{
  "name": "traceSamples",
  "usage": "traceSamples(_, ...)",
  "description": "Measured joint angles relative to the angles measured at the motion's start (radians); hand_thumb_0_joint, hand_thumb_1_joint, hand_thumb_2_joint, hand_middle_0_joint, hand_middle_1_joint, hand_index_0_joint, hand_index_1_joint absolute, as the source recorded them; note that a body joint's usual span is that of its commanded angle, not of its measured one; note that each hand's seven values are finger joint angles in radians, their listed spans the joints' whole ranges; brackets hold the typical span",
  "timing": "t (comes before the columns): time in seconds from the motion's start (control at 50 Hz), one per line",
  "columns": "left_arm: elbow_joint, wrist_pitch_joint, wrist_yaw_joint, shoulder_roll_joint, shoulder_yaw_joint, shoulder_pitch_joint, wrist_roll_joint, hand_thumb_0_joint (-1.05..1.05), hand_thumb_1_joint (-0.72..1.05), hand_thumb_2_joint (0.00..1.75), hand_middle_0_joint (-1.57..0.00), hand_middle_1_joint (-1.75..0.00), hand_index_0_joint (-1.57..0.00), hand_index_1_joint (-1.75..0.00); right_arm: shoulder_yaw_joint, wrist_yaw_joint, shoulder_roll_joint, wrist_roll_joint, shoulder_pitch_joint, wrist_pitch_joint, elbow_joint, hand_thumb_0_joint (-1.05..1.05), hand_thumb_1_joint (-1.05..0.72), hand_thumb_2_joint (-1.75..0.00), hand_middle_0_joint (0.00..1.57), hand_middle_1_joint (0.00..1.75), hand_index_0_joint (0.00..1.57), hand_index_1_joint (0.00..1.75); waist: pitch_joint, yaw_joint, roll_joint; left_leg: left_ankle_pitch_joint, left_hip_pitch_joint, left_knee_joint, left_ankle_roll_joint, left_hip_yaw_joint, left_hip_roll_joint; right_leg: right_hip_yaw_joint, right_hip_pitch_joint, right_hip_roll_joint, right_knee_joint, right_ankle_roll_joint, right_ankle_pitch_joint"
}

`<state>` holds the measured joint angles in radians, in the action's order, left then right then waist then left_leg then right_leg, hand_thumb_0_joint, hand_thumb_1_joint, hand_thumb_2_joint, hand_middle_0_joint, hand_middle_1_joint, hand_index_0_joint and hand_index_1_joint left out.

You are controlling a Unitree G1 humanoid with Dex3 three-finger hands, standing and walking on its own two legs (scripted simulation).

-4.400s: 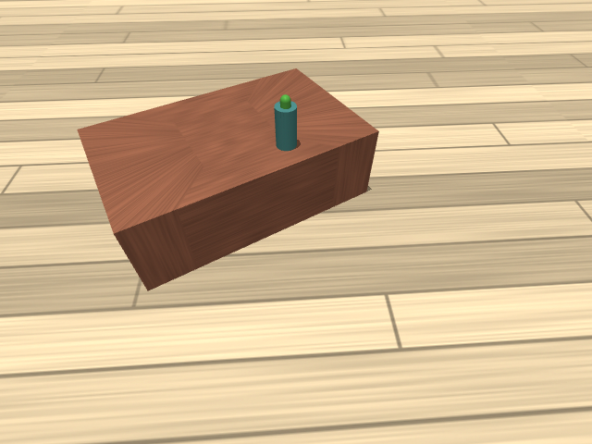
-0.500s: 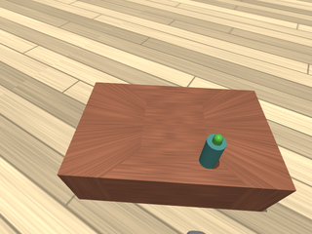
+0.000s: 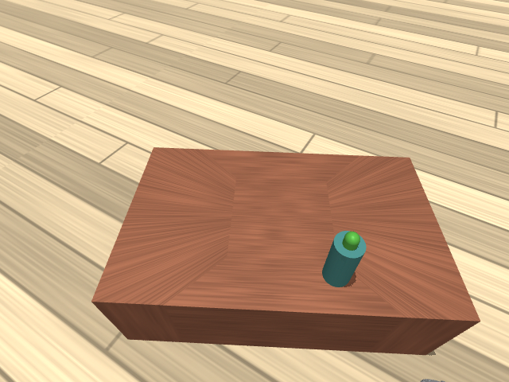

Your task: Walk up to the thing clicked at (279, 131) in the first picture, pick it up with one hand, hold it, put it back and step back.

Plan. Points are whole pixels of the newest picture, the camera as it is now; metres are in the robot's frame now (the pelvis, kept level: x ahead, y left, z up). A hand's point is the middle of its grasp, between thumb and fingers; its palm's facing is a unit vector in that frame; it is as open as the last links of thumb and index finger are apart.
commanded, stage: walk up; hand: right
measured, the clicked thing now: (344, 256) +0.50 -0.25 -0.30
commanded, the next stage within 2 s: stand in 0.86 s
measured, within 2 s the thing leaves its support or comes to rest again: neither
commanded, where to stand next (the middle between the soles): +0.08 +0.00 m, yaw -2 degrees
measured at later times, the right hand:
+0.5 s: hand out of the picture +0.08 -0.26 -0.15, palm faces +0.02 +0.94 -0.34, open 7.4 cm
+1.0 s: hand out of the picture +0.08 -0.26 -0.15, palm faces +0.03 +0.94 -0.34, open 7.4 cm
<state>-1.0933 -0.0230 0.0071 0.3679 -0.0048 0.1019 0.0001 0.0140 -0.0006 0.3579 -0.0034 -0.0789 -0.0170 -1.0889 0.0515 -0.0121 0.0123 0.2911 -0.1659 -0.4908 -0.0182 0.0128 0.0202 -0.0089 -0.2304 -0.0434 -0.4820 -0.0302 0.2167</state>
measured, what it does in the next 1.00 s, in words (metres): stands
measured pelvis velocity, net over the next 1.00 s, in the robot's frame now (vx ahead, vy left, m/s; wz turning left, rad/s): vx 0.01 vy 0.00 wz -0.03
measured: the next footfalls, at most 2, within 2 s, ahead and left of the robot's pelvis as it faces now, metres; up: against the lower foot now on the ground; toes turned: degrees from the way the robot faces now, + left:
none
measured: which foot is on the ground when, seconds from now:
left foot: down 0.00-1.00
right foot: down 0.00-1.00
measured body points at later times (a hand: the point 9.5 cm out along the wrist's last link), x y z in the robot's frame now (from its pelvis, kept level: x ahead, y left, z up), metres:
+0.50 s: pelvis +0.01 +0.00 +0.01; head +0.01 +0.00 +0.46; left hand +0.10 +0.30 -0.13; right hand +0.08 -0.30 -0.12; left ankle -0.02 +0.13 -0.74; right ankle +0.03 -0.14 -0.74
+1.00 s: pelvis +0.01 +0.00 +0.01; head +0.02 +0.00 +0.46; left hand +0.10 +0.30 -0.12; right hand +0.08 -0.31 -0.12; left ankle -0.02 +0.13 -0.74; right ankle +0.03 -0.14 -0.74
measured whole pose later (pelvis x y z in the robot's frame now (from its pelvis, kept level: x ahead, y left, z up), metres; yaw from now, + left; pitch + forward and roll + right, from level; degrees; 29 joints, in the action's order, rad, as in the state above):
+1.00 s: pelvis +0.01 +0.00 +0.01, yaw -2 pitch -2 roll +0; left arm -1.14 -0.01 0.00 0.35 -0.01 0.08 -0.01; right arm 0.02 0.00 0.34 -0.01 -0.08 0.00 -1.14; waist 0.06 0.01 0.01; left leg 0.22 -0.07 -0.32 -0.03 -0.02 0.03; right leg 0.01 -0.16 -0.03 -0.35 -0.03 0.15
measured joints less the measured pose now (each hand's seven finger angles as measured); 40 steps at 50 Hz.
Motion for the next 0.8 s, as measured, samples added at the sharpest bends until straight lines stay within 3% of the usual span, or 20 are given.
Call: traceSamples(0.8,-0.052,0.016,0.0,-0.026,-0.008,-0.015,-0.011,0.01,0.9,0.9,-0.2,-0.3,-0.21,-0.3,0.009,-0.002,-0.011,-0.008,-0.018,0.01,-0.057,0.0,-0.9,-0.9,0.21,0.3,0.21,0.3,-0.003,0.013,-0.01,-0.058,0.096,0.148,-0.002,-0.035,0.003,0.03,0.065,0.006,0.11,-0.003,-0.048)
